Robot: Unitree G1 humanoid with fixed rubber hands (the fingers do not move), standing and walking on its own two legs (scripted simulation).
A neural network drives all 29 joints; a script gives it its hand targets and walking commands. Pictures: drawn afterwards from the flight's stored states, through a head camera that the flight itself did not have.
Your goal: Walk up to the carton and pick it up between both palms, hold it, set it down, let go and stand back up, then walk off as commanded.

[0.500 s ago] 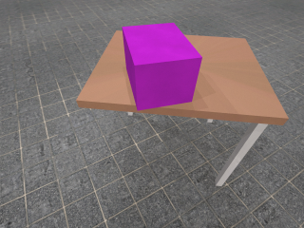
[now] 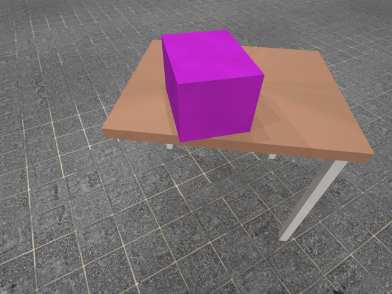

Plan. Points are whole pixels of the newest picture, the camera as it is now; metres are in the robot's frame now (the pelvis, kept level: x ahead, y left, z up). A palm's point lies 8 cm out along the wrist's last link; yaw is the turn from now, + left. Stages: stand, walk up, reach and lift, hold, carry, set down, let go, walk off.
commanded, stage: stand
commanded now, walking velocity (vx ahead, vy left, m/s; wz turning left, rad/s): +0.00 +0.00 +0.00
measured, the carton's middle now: (205, 82) +0.70 -0.03 +0.07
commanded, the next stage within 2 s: none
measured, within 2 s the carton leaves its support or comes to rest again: neither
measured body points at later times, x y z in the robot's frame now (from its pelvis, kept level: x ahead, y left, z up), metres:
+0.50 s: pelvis -0.01 +0.00 +0.00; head -0.01 +0.01 +0.45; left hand +0.08 +0.30 -0.12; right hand +0.07 -0.31 -0.11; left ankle -0.01 +0.11 -0.73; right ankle +0.05 -0.12 -0.73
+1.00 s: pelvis -0.01 +0.00 +0.01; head -0.01 +0.01 +0.45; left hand +0.08 +0.30 -0.12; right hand +0.06 -0.31 -0.11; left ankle -0.01 +0.11 -0.73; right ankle +0.05 -0.12 -0.73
